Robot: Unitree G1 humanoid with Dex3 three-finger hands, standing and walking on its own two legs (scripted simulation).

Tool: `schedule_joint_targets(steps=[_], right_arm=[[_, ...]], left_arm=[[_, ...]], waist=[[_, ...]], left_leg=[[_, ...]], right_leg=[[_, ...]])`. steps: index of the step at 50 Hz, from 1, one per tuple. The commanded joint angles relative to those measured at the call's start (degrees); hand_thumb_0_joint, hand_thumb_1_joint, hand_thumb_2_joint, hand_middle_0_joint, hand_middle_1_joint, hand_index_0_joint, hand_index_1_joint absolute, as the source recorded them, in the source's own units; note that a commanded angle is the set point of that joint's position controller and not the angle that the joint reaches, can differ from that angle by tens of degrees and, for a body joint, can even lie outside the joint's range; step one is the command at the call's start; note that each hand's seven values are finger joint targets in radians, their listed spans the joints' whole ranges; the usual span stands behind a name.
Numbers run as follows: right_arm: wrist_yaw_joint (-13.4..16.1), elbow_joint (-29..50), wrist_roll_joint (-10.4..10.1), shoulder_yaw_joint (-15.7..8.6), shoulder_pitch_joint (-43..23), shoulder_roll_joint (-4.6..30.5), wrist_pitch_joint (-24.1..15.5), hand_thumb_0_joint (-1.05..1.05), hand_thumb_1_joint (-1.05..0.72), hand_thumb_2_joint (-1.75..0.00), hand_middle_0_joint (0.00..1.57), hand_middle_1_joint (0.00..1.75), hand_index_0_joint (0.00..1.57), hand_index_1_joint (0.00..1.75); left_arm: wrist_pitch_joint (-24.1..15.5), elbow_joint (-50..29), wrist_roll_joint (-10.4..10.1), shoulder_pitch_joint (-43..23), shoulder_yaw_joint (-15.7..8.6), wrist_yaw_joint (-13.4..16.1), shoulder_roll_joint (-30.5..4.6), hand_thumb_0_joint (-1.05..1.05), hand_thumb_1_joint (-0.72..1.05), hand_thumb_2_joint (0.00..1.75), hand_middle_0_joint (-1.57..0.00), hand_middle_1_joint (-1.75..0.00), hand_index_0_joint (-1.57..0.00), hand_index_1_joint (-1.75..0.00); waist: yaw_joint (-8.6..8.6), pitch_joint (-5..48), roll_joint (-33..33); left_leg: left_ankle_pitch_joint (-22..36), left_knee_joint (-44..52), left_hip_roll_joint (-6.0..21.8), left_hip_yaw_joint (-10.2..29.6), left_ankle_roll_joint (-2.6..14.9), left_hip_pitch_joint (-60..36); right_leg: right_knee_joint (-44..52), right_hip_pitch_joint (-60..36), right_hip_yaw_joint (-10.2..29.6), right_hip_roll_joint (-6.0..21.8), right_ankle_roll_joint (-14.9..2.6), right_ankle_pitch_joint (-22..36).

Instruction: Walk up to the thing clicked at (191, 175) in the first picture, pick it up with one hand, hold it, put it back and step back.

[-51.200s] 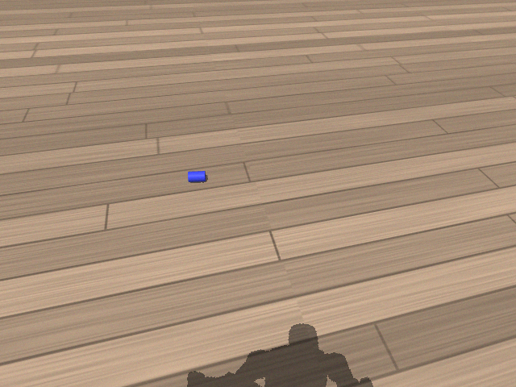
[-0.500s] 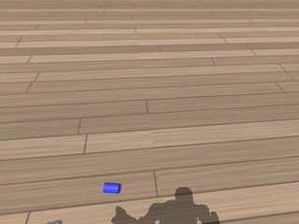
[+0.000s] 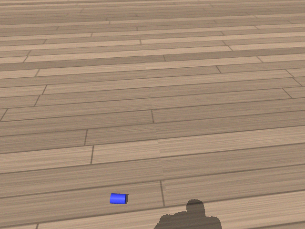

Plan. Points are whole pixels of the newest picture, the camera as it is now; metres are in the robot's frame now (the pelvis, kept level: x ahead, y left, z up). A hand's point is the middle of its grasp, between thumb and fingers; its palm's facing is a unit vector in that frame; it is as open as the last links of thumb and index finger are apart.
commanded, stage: stand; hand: left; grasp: from above
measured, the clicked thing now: (118, 198) +0.48 +0.25 -0.75
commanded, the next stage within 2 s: step back in 1.70 s
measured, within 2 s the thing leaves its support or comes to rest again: neither
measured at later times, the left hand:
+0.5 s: hand out of the picture +0.07 +0.23 -0.16, palm faces +0.00 -0.94 -0.33, open 7.4 cm
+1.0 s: hand out of the picture +0.10 +0.24 -0.15, palm faces -0.01 -0.94 -0.33, open 7.4 cm
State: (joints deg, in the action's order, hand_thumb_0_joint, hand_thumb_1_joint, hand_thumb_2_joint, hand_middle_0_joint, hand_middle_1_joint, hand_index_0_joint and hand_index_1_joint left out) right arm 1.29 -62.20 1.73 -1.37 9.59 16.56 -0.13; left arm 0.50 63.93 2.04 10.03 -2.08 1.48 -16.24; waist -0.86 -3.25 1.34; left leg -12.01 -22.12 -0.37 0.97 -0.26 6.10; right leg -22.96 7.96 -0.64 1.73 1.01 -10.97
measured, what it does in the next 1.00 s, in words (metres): stands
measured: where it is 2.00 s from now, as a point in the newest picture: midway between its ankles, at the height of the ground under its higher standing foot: outside the picture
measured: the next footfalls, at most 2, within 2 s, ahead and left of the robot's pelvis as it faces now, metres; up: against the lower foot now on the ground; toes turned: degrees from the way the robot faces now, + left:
none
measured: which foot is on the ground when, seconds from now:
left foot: down 0.00-1.00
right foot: down 0.00-1.00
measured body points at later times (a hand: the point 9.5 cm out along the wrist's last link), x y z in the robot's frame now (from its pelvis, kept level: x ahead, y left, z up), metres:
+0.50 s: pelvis +0.01 -0.01 +0.00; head +0.01 -0.01 +0.45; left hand +0.07 +0.28 -0.14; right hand +0.06 -0.30 -0.14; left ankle +0.01 +0.12 -0.74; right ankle +0.02 -0.13 -0.74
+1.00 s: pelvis +0.02 -0.01 +0.00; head +0.02 -0.01 +0.45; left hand +0.10 +0.28 -0.13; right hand +0.08 -0.30 -0.14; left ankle +0.01 +0.12 -0.74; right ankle +0.02 -0.13 -0.74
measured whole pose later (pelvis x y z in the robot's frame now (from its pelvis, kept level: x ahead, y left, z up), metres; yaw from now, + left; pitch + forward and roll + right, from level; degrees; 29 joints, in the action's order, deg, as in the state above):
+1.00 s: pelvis +0.02 -0.01 +0.00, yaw -1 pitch -3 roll +0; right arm 0.7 -64.9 1.2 -0.3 6.9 18.6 -0.5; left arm -0.1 66.1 1.1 5.1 -1.7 0.4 -17.8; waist 0.1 -3.2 0.8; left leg -11.5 -18.4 0.9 0.3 -0.9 4.3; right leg -18.8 6.3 -0.1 0.5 0.4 -9.9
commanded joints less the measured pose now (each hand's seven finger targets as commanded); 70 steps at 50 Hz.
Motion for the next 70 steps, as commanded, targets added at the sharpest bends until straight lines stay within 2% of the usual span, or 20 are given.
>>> schedule_joint_targets(steps=[1,4,8,9,13,17,20,25,32,35,41,48,52,55,60,65,67,70], right_arm=[[0.52,2.65,-0.17,-2.36,-1.49,10.46,-1.10,0.00,-0.90,-0.90,0.20,0.30,0.20,0.30],[0.37,2.20,-0.24,-2.29,-2.23,10.57,-1.05,0.00,-0.90,-0.90,0.20,0.30,0.20,0.30],[0.24,1.66,-0.23,-2.09,-1.86,10.87,-0.83,0.00,-0.90,-0.90,0.20,0.30,0.20,0.30],[0.18,1.50,-0.28,-2.02,-1.58,10.83,-0.85,0.00,-0.90,-0.90,0.20,0.30,0.20,0.30],[0.27,1.21,-0.38,-2.01,-2.42,11.52,-1.05,0.00,-0.90,-0.90,0.20,0.30,0.20,0.30],[0.23,0.67,-0.42,-1.55,-2.05,11.26,-0.99,0.00,-0.90,-0.90,0.20,0.30,0.20,0.30],[0.20,0.66,-0.53,-1.61,-2.09,11.95,-1.07,0.00,-0.90,-0.90,0.20,0.30,0.20,0.30],[0.32,0.51,-0.56,-1.56,-2.31,12.44,-1.30,0.00,-0.90,-0.90,0.20,0.30,0.20,0.30],[0.38,0.13,-0.66,-1.24,-2.59,12.47,-1.37,0.00,-0.90,-0.90,0.20,0.30,0.20,0.30],[0.33,0.06,-0.70,-1.13,-2.82,12.33,-1.31,0.00,-0.90,-0.90,0.20,0.30,0.20,0.30],[0.27,0.33,-0.67,-1.31,-3.66,13.04,-1.58,0.00,-0.90,-0.90,0.20,0.30,0.20,0.30],[0.12,0.20,-0.65,-1.24,-4.26,13.13,-1.43,0.00,-0.90,-0.90,0.20,0.30,0.20,0.30],[-0.01,0.30,-0.76,-1.38,-4.55,13.27,-1.53,0.00,-0.90,-0.90,0.20,0.30,0.20,0.30],[-0.04,0.23,-0.72,-1.29,-4.20,13.38,-1.43,0.00,-0.90,-0.90,0.20,0.30,0.20,0.30],[-0.12,0.55,-0.77,-1.37,-4.61,13.83,-1.46,0.00,-0.90,-0.90,0.20,0.30,0.20,0.30],[-0.17,0.30,-0.76,-1.16,-4.34,13.69,-1.36,0.00,-0.90,-0.90,0.20,0.30,0.20,0.30],[-0.25,0.58,-0.75,-1.26,-4.62,13.98,-1.55,0.00,-0.90,-0.90,0.20,0.30,0.20,0.30],[-0.29,0.39,-0.80,-1.28,-4.49,14.20,-1.50,0.00,-0.90,-0.90,0.20,0.30,0.20,0.30]], left_arm=[[-1.59,-2.44,-0.39,-2.61,-1.96,0.86,-11.11,0.00,0.90,0.90,-0.20,-0.30,-0.20,-0.30],[-1.85,-1.60,-0.34,-2.28,-1.74,0.84,-10.97,0.00,0.90,0.90,-0.20,-0.30,-0.20,-0.30],[-1.69,-1.22,-0.53,-3.25,-1.96,0.71,-12.19,0.00,0.90,0.90,-0.20,-0.30,-0.20,-0.30],[-1.72,-1.32,-0.60,-3.77,-2.06,0.67,-12.62,0.00,0.90,0.90,-0.20,-0.30,-0.20,-0.30],[-1.89,-0.93,-0.70,-3.76,-1.82,0.58,-11.93,0.00,0.90,0.90,-0.20,-0.30,-0.20,-0.30],[-1.72,-0.51,-0.86,-4.52,-1.84,0.38,-12.57,0.00,0.90,0.90,-0.20,-0.30,-0.20,-0.30],[-1.80,-0.47,-0.80,-4.55,-1.69,0.27,-12.25,0.00,0.90,0.90,-0.20,-0.30,-0.20,-0.30],[-1.96,-0.44,-0.98,-5.23,-1.79,0.29,-12.51,0.00,0.90,0.90,-0.20,-0.30,-0.20,-0.30],[-1.77,-0.19,-1.19,-5.51,-1.59,0.10,-11.81,0.00,0.90,0.90,-0.20,-0.30,-0.20,-0.30],[-1.74,-0.29,-1.22,-5.98,-1.60,0.04,-11.97,0.00,0.90,0.90,-0.20,-0.30,-0.20,-0.30],[-1.92,-0.78,-1.26,-6.42,-1.79,0.03,-12.90,0.00,0.90,0.90,-0.20,-0.30,-0.20,-0.30],[-1.90,-0.99,-1.24,-6.97,-1.62,-0.12,-12.90,0.00,0.90,0.90,-0.20,-0.30,-0.20,-0.30],[-2.17,-1.07,-1.26,-6.71,-1.55,-0.11,-13.07,0.00,0.90,0.90,-0.20,-0.30,-0.20,-0.30],[-2.12,-1.19,-1.33,-6.98,-1.52,-0.22,-13.30,0.00,0.90,0.90,-0.20,-0.30,-0.20,-0.30],[-2.28,-1.52,-1.33,-6.93,-1.59,-0.18,-13.71,0.00,0.90,0.90,-0.20,-0.30,-0.20,-0.30],[-2.18,-1.32,-1.37,-6.64,-1.44,-0.33,-13.87,0.00,0.90,0.90,-0.20,-0.30,-0.20,-0.30],[-2.24,-1.55,-1.43,-6.59,-1.31,-0.41,-13.89,0.00,0.90,0.90,-0.20,-0.30,-0.20,-0.30],[-2.30,-1.73,-1.34,-6.35,-1.14,-0.44,-13.68,0.00,0.90,0.90,-0.20,-0.30,-0.20,-0.30]], waist=[[0.26,0.30,-2.23],[0.16,0.90,-2.22],[0.38,-0.55,-1.49],[0.49,-0.22,-1.40],[0.30,1.77,-0.75],[0.38,0.21,-0.73],[0.43,1.33,-0.36],[0.70,3.63,-0.75],[0.67,3.51,-1.05],[0.62,2.80,-1.24],[0.62,4.60,-0.92],[0.74,3.17,-0.46],[0.71,4.90,-0.97],[1.03,3.50,-1.09],[1.02,4.97,-0.55],[0.93,2.72,-1.05],[0.97,4.48,-0.46],[0.95,4.06,-0.57]], left_leg=[[0.53,5.93,5.50,5.44,1.35,2.11],[1.66,5.23,5.68,5.10,1.35,0.76],[-1.47,6.04,5.39,4.91,1.24,2.65],[-0.73,6.11,5.46,4.89,1.21,2.58],[2.38,5.65,6.30,4.94,1.31,1.01],[0.96,6.66,6.02,4.83,1.12,2.66],[1.77,6.40,6.42,4.83,1.35,2.00],[8.20,5.75,6.93,4.52,1.22,-0.51],[9.40,5.96,7.31,4.31,1.25,-0.92],[7.74,6.49,7.13,4.28,1.12,-0.21],[11.32,6.38,7.54,4.12,1.06,-1.84],[7.47,6.85,7.52,4.16,1.09,-0.36],[11.12,6.29,7.66,4.05,1.08,-2.14],[8.06,6.63,7.46,3.73,1.11,-1.05],[9.85,6.49,7.83,3.76,1.36,-1.96],[6.40,7.56,7.53,3.86,1.19,-0.19],[8.69,6.96,7.82,3.71,1.13,-1.91],[7.87,6.98,7.84,3.79,1.20,-1.12]], right_leg=[[6.28,0.08,5.79,4.53,-1.74,-0.01],[7.02,-0.02,6.00,4.75,-1.61,0.36],[8.05,0.49,6.65,4.72,-1.63,-2.52],[8.01,-0.06,6.70,4.85,-1.83,-2.31],[7.44,-1.15,6.32,4.89,-1.78,2.48],[7.28,-1.21,6.41,4.65,-1.82,0.39],[7.30,-1.77,6.35,4.81,-2.02,1.71],[5.92,-2.76,5.77,5.06,-2.14,9.30],[5.78,-3.23,5.61,4.95,-1.85,10.79],[6.18,-3.08,5.56,4.79,-1.76,8.80],[5.72,-3.61,5.66,5.16,-1.92,12.19],[6.48,-3.17,5.83,5.11,-1.94,8.99],[5.88,-3.68,5.65,5.30,-1.96,12.33],[6.67,-2.80,6.08,5.16,-1.91,10.39],[6.02,-3.51,6.14,5.50,-2.07,12.66],[6.88,-2.63,6.17,5.09,-1.94,8.59],[6.25,-2.68,6.19,5.37,-2.20,10.47],[6.61,-2.68,6.25,5.24,-2.08,10.08]])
